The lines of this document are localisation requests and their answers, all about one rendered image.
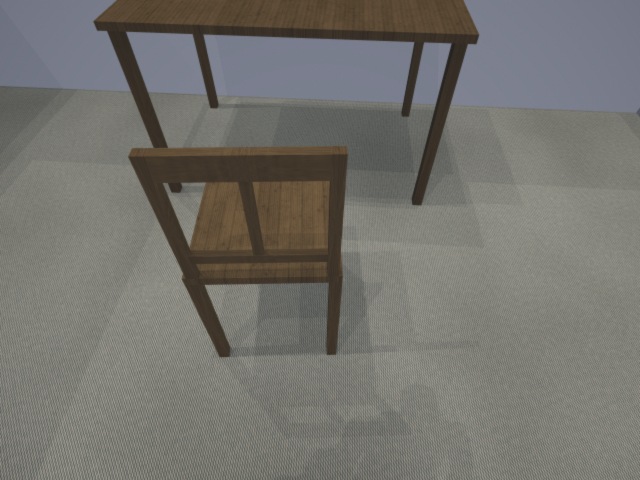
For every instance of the table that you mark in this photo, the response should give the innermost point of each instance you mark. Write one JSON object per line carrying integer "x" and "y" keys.
{"x": 418, "y": 21}

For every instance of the chair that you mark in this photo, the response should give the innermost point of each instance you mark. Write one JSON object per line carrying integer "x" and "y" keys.
{"x": 268, "y": 215}

